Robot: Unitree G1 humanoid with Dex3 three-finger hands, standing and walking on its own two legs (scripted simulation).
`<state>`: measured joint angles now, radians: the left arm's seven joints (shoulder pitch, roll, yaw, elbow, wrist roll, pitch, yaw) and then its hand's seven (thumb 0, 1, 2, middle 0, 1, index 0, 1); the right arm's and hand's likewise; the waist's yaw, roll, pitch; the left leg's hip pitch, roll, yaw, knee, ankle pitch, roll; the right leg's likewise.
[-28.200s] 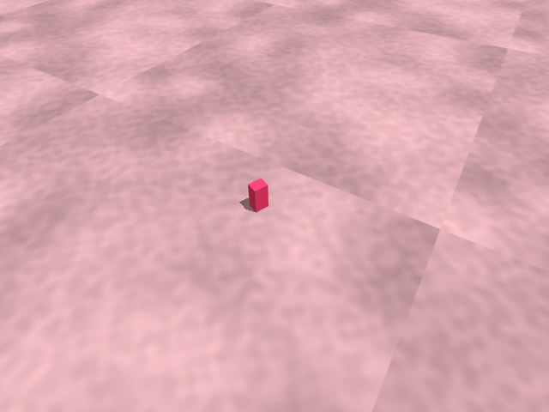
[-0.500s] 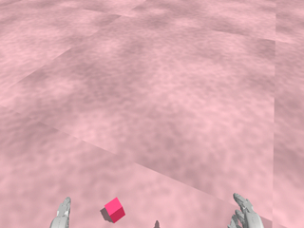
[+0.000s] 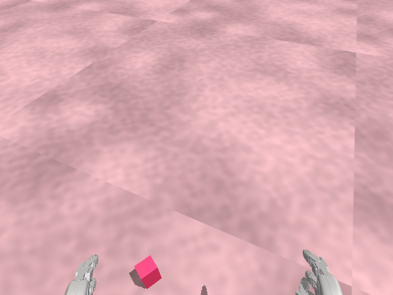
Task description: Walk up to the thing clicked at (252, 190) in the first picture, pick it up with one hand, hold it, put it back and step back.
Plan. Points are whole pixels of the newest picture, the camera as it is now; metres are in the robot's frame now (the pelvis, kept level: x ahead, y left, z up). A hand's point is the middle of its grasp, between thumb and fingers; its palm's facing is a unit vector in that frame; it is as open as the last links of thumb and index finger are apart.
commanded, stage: stand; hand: left
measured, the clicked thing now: (148, 272) +0.40 +0.22 -0.65
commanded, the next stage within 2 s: none
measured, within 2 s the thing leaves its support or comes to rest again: neither
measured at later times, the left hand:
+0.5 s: hand out of the picture +0.08 +0.26 -0.11, palm faces -0.01 -0.94 -0.35, open 7.5 cm
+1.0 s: hand out of the picture +0.04 +0.26 -0.10, palm faces -0.01 -0.94 -0.35, open 7.4 cm
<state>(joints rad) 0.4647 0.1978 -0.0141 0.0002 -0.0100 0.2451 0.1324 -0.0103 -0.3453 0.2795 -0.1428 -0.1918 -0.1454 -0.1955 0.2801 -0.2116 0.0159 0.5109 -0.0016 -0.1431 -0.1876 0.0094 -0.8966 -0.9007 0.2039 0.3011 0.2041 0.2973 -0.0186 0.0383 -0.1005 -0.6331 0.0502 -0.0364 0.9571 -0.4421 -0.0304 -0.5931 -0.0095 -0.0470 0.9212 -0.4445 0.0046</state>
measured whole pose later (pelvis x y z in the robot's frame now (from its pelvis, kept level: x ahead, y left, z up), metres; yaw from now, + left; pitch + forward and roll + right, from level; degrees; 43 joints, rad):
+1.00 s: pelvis -0.01 +0.01 +0.06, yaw +0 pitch -4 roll +0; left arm 0.17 0.32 0.00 1.13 0.02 -0.01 0.01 0.01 0.90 0.90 -0.20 -0.30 -0.20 -0.30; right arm 0.14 -0.32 -0.02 1.12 -0.03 0.00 0.00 0.00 -0.90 -0.90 0.20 0.30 0.20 0.30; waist 0.01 0.02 0.06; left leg -0.16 0.00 0.00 0.39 -0.17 0.00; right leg -0.14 -0.05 -0.03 0.39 -0.19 0.03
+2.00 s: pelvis +0.02 +0.01 +0.06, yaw -1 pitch -3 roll +0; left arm 0.10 0.32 0.01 1.15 0.01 -0.01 0.00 0.00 0.90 0.90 -0.20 -0.30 -0.20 -0.30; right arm 0.10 -0.34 -0.01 1.15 -0.02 -0.01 -0.01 0.00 -0.90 -0.90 0.20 0.30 0.20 0.30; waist 0.00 0.01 0.05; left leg -0.10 0.02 0.01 0.32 -0.17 -0.02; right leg -0.09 -0.03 -0.02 0.32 -0.19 0.02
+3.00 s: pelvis -0.10 +0.04 +0.03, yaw -6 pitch -2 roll +0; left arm 0.18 0.40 0.07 0.92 0.01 0.06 0.00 0.00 0.90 0.90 -0.20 -0.30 -0.20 -0.30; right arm 0.09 -0.36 -0.05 0.88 -0.04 0.02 0.00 0.00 -0.90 -0.90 0.21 0.30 0.21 0.30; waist 0.00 -0.02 0.18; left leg -0.42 0.03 0.09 0.60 -0.15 0.04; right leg -0.31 0.04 0.10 0.89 -0.51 0.02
